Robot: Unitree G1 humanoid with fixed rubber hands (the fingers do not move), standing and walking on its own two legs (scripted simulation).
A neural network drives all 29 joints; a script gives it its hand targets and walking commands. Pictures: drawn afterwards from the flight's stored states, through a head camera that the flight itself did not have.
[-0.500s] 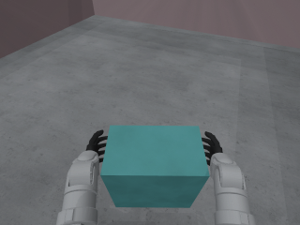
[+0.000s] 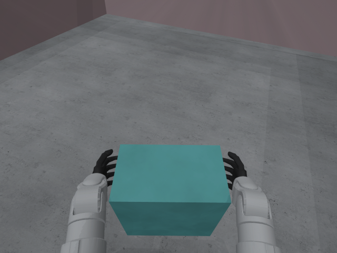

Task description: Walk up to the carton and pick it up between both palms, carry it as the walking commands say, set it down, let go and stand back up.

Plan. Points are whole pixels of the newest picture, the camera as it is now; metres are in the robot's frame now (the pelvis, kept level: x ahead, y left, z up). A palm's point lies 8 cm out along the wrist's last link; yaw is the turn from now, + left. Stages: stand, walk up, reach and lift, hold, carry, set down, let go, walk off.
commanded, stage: set down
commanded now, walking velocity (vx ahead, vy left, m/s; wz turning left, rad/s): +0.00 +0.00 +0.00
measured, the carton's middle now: (169, 194) +0.28 -0.01 -0.05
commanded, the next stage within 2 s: none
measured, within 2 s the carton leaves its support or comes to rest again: neither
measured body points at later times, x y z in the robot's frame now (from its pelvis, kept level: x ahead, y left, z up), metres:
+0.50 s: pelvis -0.01 +0.01 -0.01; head +0.04 +0.02 +0.43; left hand +0.32 +0.15 -0.05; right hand +0.29 -0.19 -0.04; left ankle +0.03 +0.12 -0.75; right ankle +0.00 -0.11 -0.75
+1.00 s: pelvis -0.04 +0.00 -0.08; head +0.10 -0.01 +0.35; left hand +0.34 +0.14 -0.13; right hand +0.32 -0.20 -0.13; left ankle +0.03 +0.12 -0.75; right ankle +0.00 -0.11 -0.75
